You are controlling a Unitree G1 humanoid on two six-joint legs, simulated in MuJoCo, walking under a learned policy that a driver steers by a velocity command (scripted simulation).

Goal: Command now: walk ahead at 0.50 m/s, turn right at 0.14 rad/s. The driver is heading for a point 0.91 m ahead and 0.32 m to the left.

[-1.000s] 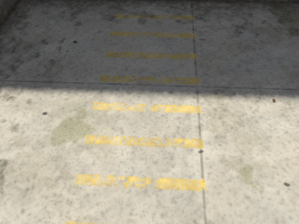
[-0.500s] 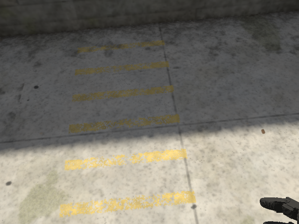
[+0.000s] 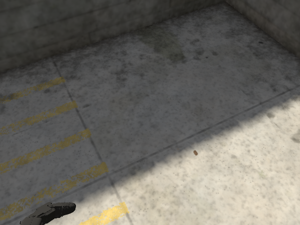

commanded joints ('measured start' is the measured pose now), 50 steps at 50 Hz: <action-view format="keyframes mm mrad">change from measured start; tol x32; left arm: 1 100 138 57 -41 8 -17 1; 50 -76 148 50 -4 6 -82 15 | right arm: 1 -47 -196 -39 -38 12 6 -10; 24 -385 -26 9 -224 -9 19 51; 30 47 -298 -103 -159 1 40 14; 50 -34 -152 -55 -204 -4 31 -36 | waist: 1 154 119 -67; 4 209 -239 -429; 24 176 -3 76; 31 21 227 -422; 50 62 153 -32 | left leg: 1 -38 234 -81 163 782 147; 4 -695 -37 -162 967 -263 37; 18 -724 107 -181 549 416 10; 28 -421 -63 8 361 160 161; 31 386 335 -982 98 34 490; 39 -264 133 -417 -24 472 325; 50 -201 132 -526 132 227 213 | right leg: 1 253 66 -64 -91 -5 -59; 4 962 -370 691 -214 -142 -290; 11 416 -191 116 -422 68 -167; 23 627 -220 -171 -414 252 -114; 28 658 -202 -235 16 861 -49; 31 -150 129 24 838 -537 71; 32 -253 63 104 848 -458 45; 50 117 53 82 -83 56 68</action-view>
